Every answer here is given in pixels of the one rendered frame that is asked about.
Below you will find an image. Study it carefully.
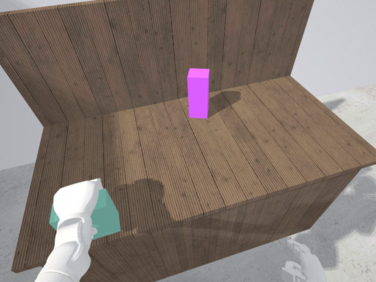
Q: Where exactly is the left robot forearm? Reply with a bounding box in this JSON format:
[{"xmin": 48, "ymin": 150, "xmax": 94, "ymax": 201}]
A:
[{"xmin": 35, "ymin": 213, "xmax": 92, "ymax": 282}]

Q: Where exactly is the sponge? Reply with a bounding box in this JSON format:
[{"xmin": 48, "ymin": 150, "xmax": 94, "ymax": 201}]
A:
[{"xmin": 49, "ymin": 189, "xmax": 120, "ymax": 240}]

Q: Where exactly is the robot right hand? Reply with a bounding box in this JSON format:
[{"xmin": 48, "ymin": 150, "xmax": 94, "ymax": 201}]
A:
[{"xmin": 281, "ymin": 240, "xmax": 327, "ymax": 282}]

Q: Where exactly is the table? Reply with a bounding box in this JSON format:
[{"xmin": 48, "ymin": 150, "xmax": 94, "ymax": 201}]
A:
[{"xmin": 0, "ymin": 0, "xmax": 376, "ymax": 282}]

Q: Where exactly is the robot left hand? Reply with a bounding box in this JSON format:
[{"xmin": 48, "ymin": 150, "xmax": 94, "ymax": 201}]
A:
[{"xmin": 53, "ymin": 178, "xmax": 103, "ymax": 238}]

